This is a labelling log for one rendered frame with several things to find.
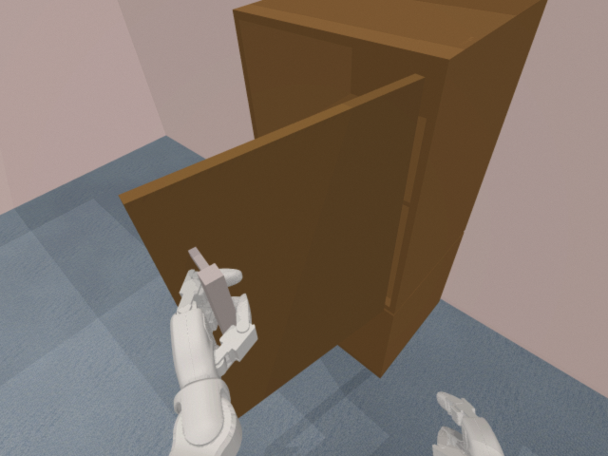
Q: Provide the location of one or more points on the handle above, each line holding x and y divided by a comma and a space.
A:
214, 284

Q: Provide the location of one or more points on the right robot hand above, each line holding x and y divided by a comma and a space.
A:
477, 438

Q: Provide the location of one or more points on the robot left forearm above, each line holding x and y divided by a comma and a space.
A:
207, 424

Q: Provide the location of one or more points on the cupboard door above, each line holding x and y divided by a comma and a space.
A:
308, 213

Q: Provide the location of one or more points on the left robot hand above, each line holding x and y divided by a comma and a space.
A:
192, 329

